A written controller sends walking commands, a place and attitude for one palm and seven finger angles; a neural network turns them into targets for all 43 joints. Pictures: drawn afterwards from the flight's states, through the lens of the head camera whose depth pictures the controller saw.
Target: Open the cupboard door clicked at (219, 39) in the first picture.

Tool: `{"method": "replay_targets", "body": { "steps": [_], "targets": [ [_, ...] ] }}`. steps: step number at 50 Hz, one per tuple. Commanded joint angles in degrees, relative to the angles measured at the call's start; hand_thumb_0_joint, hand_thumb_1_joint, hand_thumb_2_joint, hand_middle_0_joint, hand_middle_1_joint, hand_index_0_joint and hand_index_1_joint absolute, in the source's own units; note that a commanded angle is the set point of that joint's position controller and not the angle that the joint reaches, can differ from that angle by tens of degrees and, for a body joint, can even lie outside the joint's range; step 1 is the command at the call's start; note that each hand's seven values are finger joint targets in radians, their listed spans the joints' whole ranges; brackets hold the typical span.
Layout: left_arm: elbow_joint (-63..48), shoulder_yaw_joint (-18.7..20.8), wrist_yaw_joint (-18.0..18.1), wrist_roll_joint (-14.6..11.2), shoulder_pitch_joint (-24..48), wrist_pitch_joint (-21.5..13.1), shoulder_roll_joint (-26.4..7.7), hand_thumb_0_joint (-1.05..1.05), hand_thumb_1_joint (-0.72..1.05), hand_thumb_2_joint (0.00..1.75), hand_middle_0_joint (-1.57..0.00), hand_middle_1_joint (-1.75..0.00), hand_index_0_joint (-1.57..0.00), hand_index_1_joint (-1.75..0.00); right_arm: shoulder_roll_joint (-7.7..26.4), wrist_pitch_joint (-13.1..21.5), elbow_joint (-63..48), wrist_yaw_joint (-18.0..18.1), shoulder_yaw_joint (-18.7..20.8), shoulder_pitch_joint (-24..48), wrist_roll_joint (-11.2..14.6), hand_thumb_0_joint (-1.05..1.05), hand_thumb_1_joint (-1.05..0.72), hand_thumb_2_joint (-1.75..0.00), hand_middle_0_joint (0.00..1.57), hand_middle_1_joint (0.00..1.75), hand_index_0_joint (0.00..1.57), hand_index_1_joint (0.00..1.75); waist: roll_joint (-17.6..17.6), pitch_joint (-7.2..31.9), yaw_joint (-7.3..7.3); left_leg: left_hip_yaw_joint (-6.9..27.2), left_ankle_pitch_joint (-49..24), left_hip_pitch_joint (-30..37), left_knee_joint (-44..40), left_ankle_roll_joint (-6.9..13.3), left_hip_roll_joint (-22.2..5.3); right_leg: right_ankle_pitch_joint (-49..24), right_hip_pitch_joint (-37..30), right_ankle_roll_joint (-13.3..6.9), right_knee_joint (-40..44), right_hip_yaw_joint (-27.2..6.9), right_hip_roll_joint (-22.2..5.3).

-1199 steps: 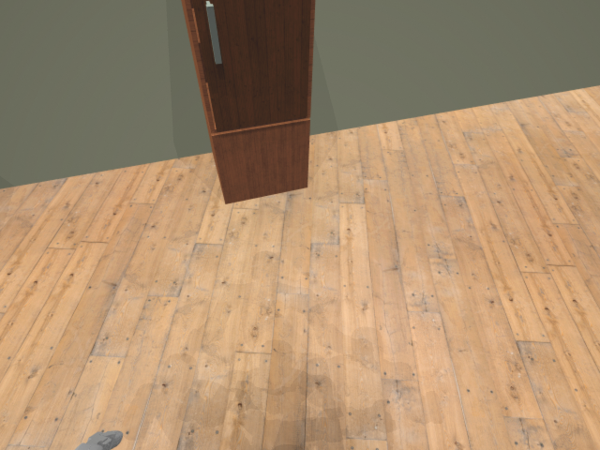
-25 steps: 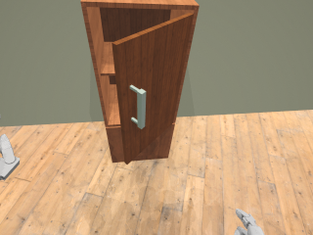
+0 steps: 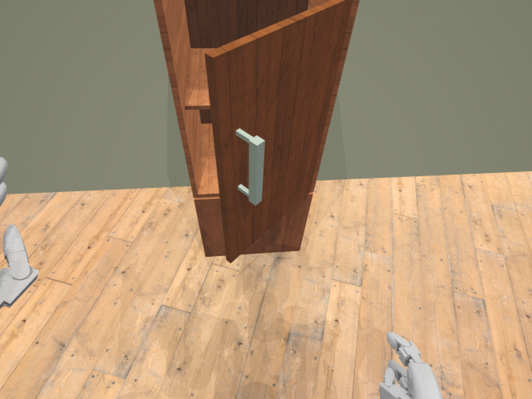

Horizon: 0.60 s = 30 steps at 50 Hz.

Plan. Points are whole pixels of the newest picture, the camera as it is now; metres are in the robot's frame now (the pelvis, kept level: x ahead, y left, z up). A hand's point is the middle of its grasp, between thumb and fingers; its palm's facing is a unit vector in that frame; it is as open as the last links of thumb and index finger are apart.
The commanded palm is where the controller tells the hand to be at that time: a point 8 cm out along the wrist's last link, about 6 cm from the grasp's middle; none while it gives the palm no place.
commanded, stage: stop stepping back and stand still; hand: left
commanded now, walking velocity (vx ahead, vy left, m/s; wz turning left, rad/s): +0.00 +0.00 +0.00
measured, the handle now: (248, 168) +0.52 +0.06 +0.02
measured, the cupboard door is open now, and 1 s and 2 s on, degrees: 42 42 42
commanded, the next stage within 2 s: let the arm hang, fingers relaxed in 0.04 s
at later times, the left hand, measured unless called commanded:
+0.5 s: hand out of the picture -0.02 +0.18 -0.18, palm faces +0.05 -0.99 -0.16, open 7.0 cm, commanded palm none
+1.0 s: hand out of the picture -0.04 +0.16 -0.17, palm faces +0.08 -0.98 -0.17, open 7.4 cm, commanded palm none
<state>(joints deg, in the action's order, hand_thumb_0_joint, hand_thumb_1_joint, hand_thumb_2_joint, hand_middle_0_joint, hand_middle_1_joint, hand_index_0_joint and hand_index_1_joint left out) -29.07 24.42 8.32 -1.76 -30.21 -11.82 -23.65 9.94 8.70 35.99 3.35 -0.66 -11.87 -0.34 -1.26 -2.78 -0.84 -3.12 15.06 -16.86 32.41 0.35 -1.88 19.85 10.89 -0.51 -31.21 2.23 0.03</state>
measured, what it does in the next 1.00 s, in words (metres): stands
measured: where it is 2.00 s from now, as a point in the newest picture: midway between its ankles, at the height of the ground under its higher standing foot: outside the picture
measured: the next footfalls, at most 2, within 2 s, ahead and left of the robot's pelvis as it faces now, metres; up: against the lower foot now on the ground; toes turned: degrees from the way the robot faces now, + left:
none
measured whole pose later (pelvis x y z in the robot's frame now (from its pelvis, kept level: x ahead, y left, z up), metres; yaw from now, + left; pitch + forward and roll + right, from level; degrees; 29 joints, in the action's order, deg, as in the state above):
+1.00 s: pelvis -0.02 +0.01 +0.01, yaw +2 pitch -2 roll +0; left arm 66.1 0.5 1.6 0.7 -17.4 0.0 -6.0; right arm 5.7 -1.0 65.9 1.7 -0.3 -17.3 -1.6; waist 1.7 -1.9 -0.7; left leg -1.5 9.7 -14.5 25.7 1.0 0.3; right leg 16.3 8.6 0.0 -26.5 4.2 -1.7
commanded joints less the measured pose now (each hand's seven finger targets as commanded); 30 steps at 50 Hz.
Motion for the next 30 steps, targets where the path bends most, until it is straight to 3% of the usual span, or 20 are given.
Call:
{"method": "replay_targets", "body": {
  "steps": [1, 3, 6, 7, 8, 9, 10, 12, 13, 15, 17, 19, 21, 22, 23, 25, 27, 30],
  "targets": [
    [-10.03, 8.25, 1.31, -1.03, -5.32, -3.54, -9.33, 0.00, 0.90, 0.90, -0.20, -0.30, -0.20, -0.30, 8.42, 1.99, -8.56, -0.25, 3.34, 2.81, 0.64, 0.00, -0.90, -0.90, 0.20, 0.30, 0.20, 0.30, 3.38, 12.21, 0.52, 3.20, -23.38, 5.82, -2.42, 0.43, -3.20, -28.79, -5.35, -0.40, 5.20, -5.07, -2.66],
    [-9.09, 7.79, 1.16, -1.40, -4.60, -3.30, -9.04, 0.00, 0.90, 0.90, -0.20, -0.30, -0.20, -0.30, 7.87, 1.09, -8.60, -0.28, 2.96, 3.16, 0.67, 0.00, -0.90, -0.90, 0.20, 0.30, 0.20, 0.30, 2.20, 12.13, 0.23, 2.56, -21.11, 5.92, -2.79, 0.07, -2.61, -30.73, -4.86, -0.23, 5.86, -5.92, -3.44],
    [-7.68, 7.58, 1.04, -1.54, -2.76, -2.68, -9.70, 0.00, 0.90, 0.90, -0.20, -0.30, -0.20, -0.30, 7.99, 0.56, -8.75, 0.42, 2.89, 4.24, 0.47, 0.00, -0.90, -0.90, 0.20, 0.30, 0.20, 0.30, 2.87, 10.46, 0.46, 2.43, -18.59, 7.03, -4.91, 0.04, -2.50, -26.71, -2.37, 0.43, 7.66, -5.31, -2.75],
    [34.32, -18.15, -6.75, 4.34, 3.24, 6.54, 0.34, 0.00, 0.90, 0.90, -0.20, -0.30, -0.20, -0.30, 17.68, 1.99, 4.30, -4.27, 5.66, 7.65, 0.74, 0.00, -0.90, -0.90, 0.20, 0.30, 0.20, 0.30, 3.80, 7.04, -1.32, 4.03, -24.25, 0.63, 3.23, 0.84, -3.66, -32.96, 3.24, -1.20, -1.02, -1.89, -7.53],
    [36.75, -17.79, -7.78, 3.77, 3.26, 10.23, 2.55, 0.00, 0.90, 0.90, -0.20, -0.30, -0.20, -0.30, 14.20, -1.11, 4.97, -4.14, 5.80, 3.62, 0.41, 0.00, -0.90, -0.90, 0.20, 0.30, 0.20, 0.30, 3.77, 9.77, -0.18, 3.43, -22.86, 3.21, 1.11, 0.60, -4.27, -26.66, 4.35, -1.66, -0.06, -4.08, -6.82],
    [39.13, -18.96, -8.12, 3.77, 4.76, 11.07, 3.63, 0.00, 0.90, 0.90, -0.20, -0.30, -0.20, -0.30, 13.50, -2.37, 5.27, -3.74, 4.84, 3.05, -0.21, 0.00, -0.90, -0.90, 0.20, 0.30, 0.20, 0.30, 2.38, 9.34, 0.12, 5.79, -16.94, 0.95, -0.69, 1.91, -5.50, -17.05, 5.42, -1.20, -0.07, -2.62, -5.80],
    [42.27, -18.88, -8.46, 3.86, 6.85, 11.18, 3.12, 0.00, 0.90, 0.90, -0.20, -0.30, -0.20, -0.30, 13.23, -3.75, 5.12, -3.63, 3.80, 3.80, -0.49, 0.00, -0.90, -0.90, 0.20, 0.30, 0.20, 0.30, 0.86, 7.51, 0.77, 8.06, -13.87, -2.76, -3.35, 3.32, -6.12, -11.82, 4.31, -0.72, -0.38, -1.52, -4.53],
    [49.68, -19.11, -8.63, 3.93, 10.03, 10.84, 1.71, 0.00, 0.90, 0.90, -0.20, -0.30, -0.20, -0.30, 13.45, -5.02, 6.06, -3.40, 2.99, 5.17, -1.13, 0.00, -0.90, -0.90, 0.20, 0.30, 0.20, 0.30, -8.53, 7.09, 1.53, 9.62, -14.78, -3.32, -3.90, 3.75, -5.42, -11.93, 1.73, -1.02, 1.47, -2.18, -4.63],
    [53.88, -19.34, -8.56, 3.93, 11.93, 10.71, 1.11, 0.00, 0.90, 0.90, -0.20, -0.30, -0.20, -0.30, 13.47, -5.54, 7.14, -3.32, 2.99, 5.40, -1.27, 0.00, -0.90, -0.90, 0.20, 0.30, 0.20, 0.30, -11.08, 7.57, 1.26, 8.53, -15.20, -1.22, -3.03, 3.16, -4.19, -13.73, 1.92, -1.53, 2.85, -3.67, -5.71],
    [62.14, -20.34, -8.10, 3.51, 14.97, 11.17, 1.44, 0.00, 0.90, 0.90, -0.20, -0.30, -0.20, -0.30, 12.14, -6.96, 9.78, -3.18, 2.52, 4.59, -1.43, 0.00, -0.90, -0.90, 0.20, 0.30, 0.20, 0.30, -9.20, 6.94, 0.34, 7.01, -14.21, 2.30, -3.24, 2.11, -2.64, -13.47, 3.19, -2.12, 5.18, -5.01, -7.42],
    [69.56, -21.59, -7.58, 3.07, 15.88, 11.74, 2.49, 0.00, 0.90, 0.90, -0.20, -0.30, -0.20, -0.30, 10.28, -8.13, 12.58, -3.12, 1.63, 4.42, -1.66, 0.00, -0.90, -0.90, 0.20, 0.30, 0.20, 0.30, -0.46, 5.40, 0.42, 6.62, -13.73, 3.29, -5.96, 1.44, -2.45, -11.92, 2.50, -1.70, 6.12, -4.98, -7.06],
    [76.02, -22.27, -7.35, 2.73, 15.43, 11.78, 2.92, 0.00, 0.90, 0.90, -0.20, -0.30, -0.20, -0.30, 9.45, -8.55, 15.41, -2.81, 1.15, 4.14, -1.45, 0.00, -0.90, -0.90, 0.20, 0.30, 0.20, 0.30, 6.10, 4.76, 0.68, 6.95, -11.66, 3.32, -8.37, 1.38, -2.79, -9.80, 0.61, -1.43, 7.50, -4.84, -6.26],
    [81.16, -22.50, -7.30, 2.52, 14.32, 11.65, 3.21, 0.00, 0.90, 0.90, -0.20, -0.30, -0.20, -0.30, 8.90, -8.80, 17.74, -2.33, 0.90, 2.86, -1.09, 0.00, -0.90, -0.90, 0.20, 0.30, 0.20, 0.30, 7.07, 4.43, 0.92, 6.86, -9.35, 3.44, -9.00, 1.12, -2.75, -8.08, -0.97, -1.52, 9.85, -4.59, -6.13],
    [83.14, -21.95, -7.19, 2.54, 13.51, 11.69, 5.18, 0.00, 0.90, 0.90, -0.20, -0.30, -0.20, -0.30, 7.88, -8.95, 18.86, -2.11, 1.12, 2.20, -1.35, 0.00, -0.90, -0.90, 0.20, 0.30, 0.20, 0.30, 10.26, 3.79, 0.89, 6.81, -7.10, 3.02, -9.63, 1.10, -2.83, -7.06, -1.00, -1.87, 10.78, -4.52, -6.32],
    [85.08, -22.24, -7.23, 2.39, 13.12, 11.76, 5.00, 0.00, 0.90, 0.90, -0.20, -0.30, -0.20, -0.30, 7.51, -9.13, 19.95, -1.99, 1.02, 1.34, -1.28, 0.00, -0.90, -0.90, 0.20, 0.30, 0.20, 0.30, 11.23, 3.22, 0.81, 7.16, -5.07, 2.78, -10.30, 1.07, -2.70, -5.86, -1.10, -2.05, 11.36, -4.38, -6.17],
    [88.14, -22.63, -7.31, 2.21, 12.25, 11.70, 5.64, 0.00, 0.90, 0.90, -0.20, -0.30, -0.20, -0.30, 7.10, -9.26, 21.85, -1.78, 1.05, -0.45, -1.12, 0.00, -0.90, -0.90, 0.20, 0.30, 0.20, 0.30, 10.69, 2.59, 0.63, 7.54, -3.21, 2.97, -11.26, 1.12, -2.85, -4.93, -0.92, -2.24, 12.27, -4.14, -6.02],
    [90.55, -22.85, -7.30, 2.22, 11.60, 11.64, 6.40, 0.00, 0.90, 0.90, -0.20, -0.30, -0.20, -0.30, 6.68, -9.39, 23.35, -1.57, 1.23, -2.54, -0.92, 0.00, -0.90, -0.90, 0.20, 0.30, 0.20, 0.30, 6.64, 2.04, 0.48, 7.47, -2.88, 3.48, -11.28, 1.21, -3.03, -4.17, -0.70, -2.16, 13.23, -3.58, -6.18],
    [93.18, -23.29, -7.10, 2.08, 10.25, 11.64, 7.77, 0.00, 0.90, 0.90, -0.20, -0.30, -0.20, -0.30, 6.10, -9.47, 25.48, -1.34, 1.24, -5.10, -0.89, 0.00, -0.90, -0.90, 0.20, 0.30, 0.20, 0.30, 4.26, 0.79, 0.29, 7.76, -2.89, 4.29, -11.82, 1.41, -3.19, -3.33, 0.46, -2.06, 13.42, -2.91, -6.03]
  ]
}}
